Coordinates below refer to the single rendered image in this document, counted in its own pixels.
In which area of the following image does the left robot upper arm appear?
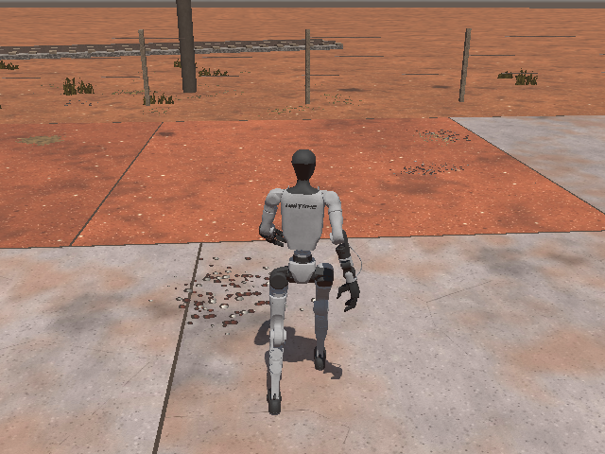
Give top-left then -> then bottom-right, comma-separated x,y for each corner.
260,188 -> 284,236

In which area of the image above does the right robot upper arm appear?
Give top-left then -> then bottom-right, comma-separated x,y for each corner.
322,190 -> 344,245

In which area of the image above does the right robot hand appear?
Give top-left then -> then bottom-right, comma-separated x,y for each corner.
337,279 -> 360,312

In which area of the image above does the robot right shin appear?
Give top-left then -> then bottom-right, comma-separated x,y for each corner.
315,300 -> 329,358

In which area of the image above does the right robot forearm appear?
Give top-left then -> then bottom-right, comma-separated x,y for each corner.
336,230 -> 357,283

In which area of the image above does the left robot forearm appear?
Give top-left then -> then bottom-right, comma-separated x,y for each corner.
259,222 -> 275,240

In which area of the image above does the left robot foot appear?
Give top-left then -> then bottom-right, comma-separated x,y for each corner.
267,388 -> 282,414

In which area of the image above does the left robot hand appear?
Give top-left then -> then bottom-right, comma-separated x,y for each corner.
266,228 -> 286,247

